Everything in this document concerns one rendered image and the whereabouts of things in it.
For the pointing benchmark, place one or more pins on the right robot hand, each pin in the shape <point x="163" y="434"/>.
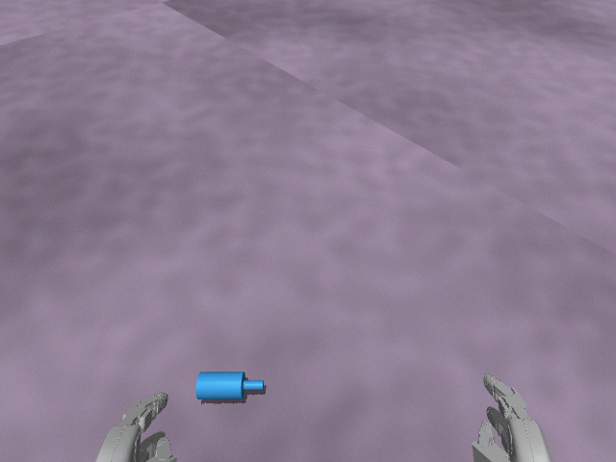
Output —
<point x="521" y="437"/>

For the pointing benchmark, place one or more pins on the bottle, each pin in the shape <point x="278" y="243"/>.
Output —
<point x="225" y="385"/>

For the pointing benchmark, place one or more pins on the left robot hand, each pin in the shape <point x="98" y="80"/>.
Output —
<point x="123" y="442"/>

